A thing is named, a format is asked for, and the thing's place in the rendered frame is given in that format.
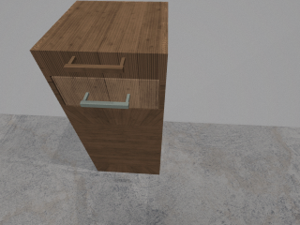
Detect drawer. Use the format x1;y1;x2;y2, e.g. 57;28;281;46
52;76;159;109

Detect handle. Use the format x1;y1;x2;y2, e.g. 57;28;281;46
64;64;124;74
80;92;130;109

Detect cabinet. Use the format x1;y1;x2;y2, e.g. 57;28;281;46
29;0;169;175

